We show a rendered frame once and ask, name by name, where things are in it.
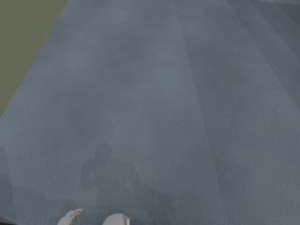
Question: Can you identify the robot left hand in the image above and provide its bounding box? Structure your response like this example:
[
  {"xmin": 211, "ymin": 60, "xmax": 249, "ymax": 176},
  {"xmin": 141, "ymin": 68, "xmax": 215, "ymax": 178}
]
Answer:
[{"xmin": 57, "ymin": 208, "xmax": 83, "ymax": 225}]

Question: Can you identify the robot left thigh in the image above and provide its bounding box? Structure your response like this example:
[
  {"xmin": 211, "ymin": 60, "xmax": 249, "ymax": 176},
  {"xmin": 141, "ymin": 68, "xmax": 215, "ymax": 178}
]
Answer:
[{"xmin": 102, "ymin": 213, "xmax": 130, "ymax": 225}]

